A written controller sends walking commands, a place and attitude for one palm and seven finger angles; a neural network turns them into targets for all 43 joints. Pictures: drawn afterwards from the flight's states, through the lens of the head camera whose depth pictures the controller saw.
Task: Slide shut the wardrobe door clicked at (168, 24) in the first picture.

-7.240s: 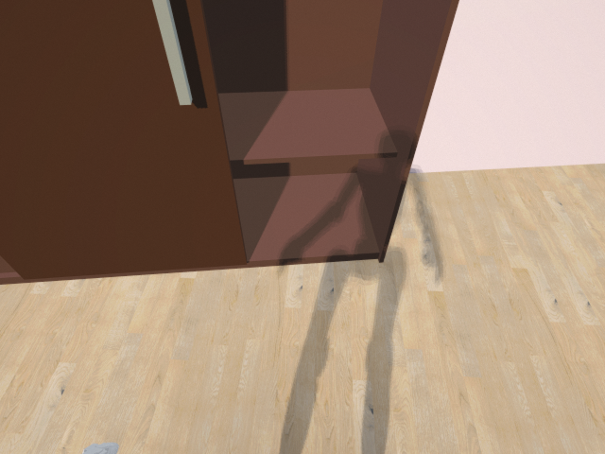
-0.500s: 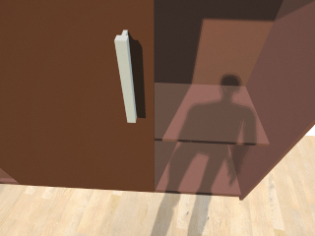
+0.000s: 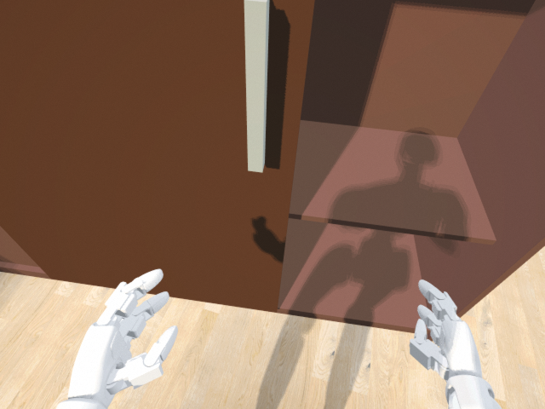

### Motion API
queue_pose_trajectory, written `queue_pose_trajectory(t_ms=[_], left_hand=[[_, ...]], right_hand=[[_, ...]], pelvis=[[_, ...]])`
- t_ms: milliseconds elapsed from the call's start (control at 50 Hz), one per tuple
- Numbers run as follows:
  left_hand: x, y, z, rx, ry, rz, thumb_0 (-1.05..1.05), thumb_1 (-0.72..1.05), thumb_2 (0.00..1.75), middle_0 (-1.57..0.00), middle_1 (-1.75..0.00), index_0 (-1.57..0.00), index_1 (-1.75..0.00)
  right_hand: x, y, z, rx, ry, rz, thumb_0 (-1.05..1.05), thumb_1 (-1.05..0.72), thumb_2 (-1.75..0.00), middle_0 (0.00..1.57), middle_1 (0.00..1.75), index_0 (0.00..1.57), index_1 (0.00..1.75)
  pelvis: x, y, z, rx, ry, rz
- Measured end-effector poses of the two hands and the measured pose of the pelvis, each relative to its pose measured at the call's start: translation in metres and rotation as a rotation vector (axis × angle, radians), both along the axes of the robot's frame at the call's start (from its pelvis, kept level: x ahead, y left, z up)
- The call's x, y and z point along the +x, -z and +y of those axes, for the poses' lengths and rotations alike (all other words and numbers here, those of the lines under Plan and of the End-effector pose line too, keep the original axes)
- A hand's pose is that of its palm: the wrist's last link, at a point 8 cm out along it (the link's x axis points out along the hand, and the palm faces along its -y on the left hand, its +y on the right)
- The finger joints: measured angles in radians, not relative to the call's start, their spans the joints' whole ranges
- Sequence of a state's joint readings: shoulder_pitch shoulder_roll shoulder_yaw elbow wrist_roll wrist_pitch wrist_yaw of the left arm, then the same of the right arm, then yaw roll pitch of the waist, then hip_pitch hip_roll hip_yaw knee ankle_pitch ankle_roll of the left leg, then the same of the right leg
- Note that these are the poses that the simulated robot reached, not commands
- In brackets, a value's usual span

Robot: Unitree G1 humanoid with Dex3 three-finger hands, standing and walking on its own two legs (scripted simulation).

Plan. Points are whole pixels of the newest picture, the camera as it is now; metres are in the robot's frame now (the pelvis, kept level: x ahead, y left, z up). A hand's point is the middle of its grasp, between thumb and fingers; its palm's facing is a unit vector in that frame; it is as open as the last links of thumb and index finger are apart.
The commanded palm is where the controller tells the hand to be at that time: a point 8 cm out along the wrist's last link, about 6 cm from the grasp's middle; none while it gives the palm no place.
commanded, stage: raise the hand with hooked fingers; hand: left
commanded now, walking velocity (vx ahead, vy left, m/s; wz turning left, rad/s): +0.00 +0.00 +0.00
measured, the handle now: (259, 92) +0.52 +0.08 +0.21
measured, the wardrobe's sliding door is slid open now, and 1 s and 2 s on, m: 0.55 0.55 0.55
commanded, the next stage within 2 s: move the hooked fingers beside the handle in 1.62 s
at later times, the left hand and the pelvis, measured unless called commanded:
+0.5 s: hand (99, 270) +0.24 +0.23 +0.13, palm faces -0.01 -1.00 -0.09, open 11.9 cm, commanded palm +0.21 +0.29 +0.14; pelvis +0.01 +0.02 +0.03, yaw +0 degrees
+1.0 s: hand (27, 199) +0.27 +0.29 +0.22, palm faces +0.05 -0.99 -0.12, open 13.9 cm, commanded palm +0.24 +0.33 +0.22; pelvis +0.02 +0.01 +0.05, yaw +2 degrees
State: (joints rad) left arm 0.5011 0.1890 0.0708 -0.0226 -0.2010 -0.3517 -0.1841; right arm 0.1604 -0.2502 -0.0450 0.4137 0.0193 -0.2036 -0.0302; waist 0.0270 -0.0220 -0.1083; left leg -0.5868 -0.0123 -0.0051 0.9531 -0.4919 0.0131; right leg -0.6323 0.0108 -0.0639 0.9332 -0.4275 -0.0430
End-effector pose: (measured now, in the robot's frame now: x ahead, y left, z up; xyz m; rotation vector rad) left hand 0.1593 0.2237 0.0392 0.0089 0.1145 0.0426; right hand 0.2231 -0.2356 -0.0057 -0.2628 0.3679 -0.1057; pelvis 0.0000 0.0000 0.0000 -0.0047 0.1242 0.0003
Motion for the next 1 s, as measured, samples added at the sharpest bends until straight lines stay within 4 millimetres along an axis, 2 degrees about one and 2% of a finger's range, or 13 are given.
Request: queue_pose_trajectory(t_ms=[80, 140, 200, 300, 400, 480, 560, 700, 800, 900, 1000], left_hand=[[-0.006, -0.027, 0.024, 0.063, -0.053, -0.121, 0.01, 0.44, 0.7, -0.24, -0.59, -0.24, -0.59], [0.009, -0.044, 0.027, 0.075, 0.017, -0.183, 0.01, 0.37, 0.67, -0.24, -0.64, -0.24, -0.64], [0.03, -0.05, 0.026, 0.067, 0.098, -0.146, 0.01, 0.3, 0.64, -0.24, -0.68, -0.24, -0.68], [0.052, -0.059, 0.038, 0.049, 0.101, -0.068, 0.01, 0.19, 0.59, -0.25, -0.76, -0.26, -0.76], [0.059, -0.08, 0.053, 0.063, 0.056, -0.117, 0.01, 0.07, 0.55, -0.26, -0.83, -0.26, -0.83], [0.06, -0.093, 0.059, 0.079, 0.062, -0.145, 0.0, -0.02, 0.51, -0.27, -0.89, -0.27, -0.89], [0.061, -0.102, 0.067, 0.08, 0.061, -0.148, 0.0, -0.12, 0.47, -0.27, -0.95, -0.28, -0.95], [0.067, -0.129, 0.086, 0.095, 0.029, -0.191, 0.0, -0.28, 0.39, -0.29, -1.06, -0.29, -1.06], [0.072, -0.15, 0.097, 0.102, 0.02, -0.208, -0.01, -0.39, 0.35, -0.3, -1.13, -0.3, -1.13], [0.077, -0.164, 0.107, 0.108, 0.009, -0.196, -0.01, -0.46, 0.32, -0.3, -1.17, -0.3, -1.17], [0.083, -0.183, 0.114, 0.124, 0.005, -0.222, -0.01, -0.49, 0.31, -0.3, -1.19, -0.31, -1.19]], right_hand=[[-0.004, 0.021, 0.024, 0.023, -0.07, 0.07, 0.01, -0.9, -0.9, 0.2, 0.3, 0.2, 0.3], [-0.019, 0.041, 0.038, 0.057, -0.089, 0.147, 0.01, -0.9, -0.9, 0.2, 0.3, 0.2, 0.3], [-0.04, 0.054, 0.043, 0.092, -0.063, 0.221, 0.02, -0.9, -0.9, 0.2, 0.3, 0.2, 0.3], [-0.072, 0.056, 0.035, 0.114, 0.033, 0.28, 0.02, -0.9, -0.9, 0.21, 0.3, 0.21, 0.3], [-0.087, 0.048, 0.016, 0.073, 0.09, 0.289, 0.02, -0.9, -0.9, 0.21, 0.3, 0.2, 0.3], [-0.084, 0.038, 0.004, 0.035, 0.102, 0.265, 0.02, -0.9, -0.9, 0.2, 0.3, 0.2, 0.3], [-0.07, 0.026, 0.002, 0.016, 0.095, 0.215, 0.02, -0.9, -0.9, 0.2, 0.3, 0.2, 0.3], [-0.039, 0.008, 0.02, 0.032, 0.034, 0.122, 0.02, -0.9, -0.9, 0.2, 0.3, 0.2, 0.3], [-0.025, 0.001, 0.037, 0.063, -0.017, 0.088, 0.02, -0.9, -0.9, 0.2, 0.3, 0.2, 0.3], [-0.02, 0.001, 0.045, 0.081, -0.047, 0.095, 0.02, -0.9, -0.9, 0.2, 0.3, 0.2, 0.3], [-0.023, 0.004, 0.043, 0.083, -0.049, 0.121, 0.02, -0.9, -0.9, 0.21, 0.3, 0.2, 0.3]], pelvis=[[-0.002, 0.001, 0.0, -0.026, -0.033, 0.0], [-0.004, 0.0, 0.002, -0.038, -0.046, -0.006], [-0.004, -0.005, 0.004, -0.037, -0.041, -0.009], [0.003, -0.016, 0.008, -0.025, -0.016, -0.019], [0.008, -0.024, 0.012, -0.022, -0.006, -0.034], [0.011, -0.028, 0.016, -0.022, -0.007, -0.047], [0.012, -0.032, 0.018, -0.023, -0.011, -0.065], [0.014, -0.04, 0.019, -0.023, -0.02, -0.105], [0.015, -0.044, 0.018, -0.02, -0.024, -0.127], [0.015, -0.047, 0.016, -0.018, -0.028, -0.138], [0.016, -0.049, 0.014, -0.017, -0.028, -0.145]])
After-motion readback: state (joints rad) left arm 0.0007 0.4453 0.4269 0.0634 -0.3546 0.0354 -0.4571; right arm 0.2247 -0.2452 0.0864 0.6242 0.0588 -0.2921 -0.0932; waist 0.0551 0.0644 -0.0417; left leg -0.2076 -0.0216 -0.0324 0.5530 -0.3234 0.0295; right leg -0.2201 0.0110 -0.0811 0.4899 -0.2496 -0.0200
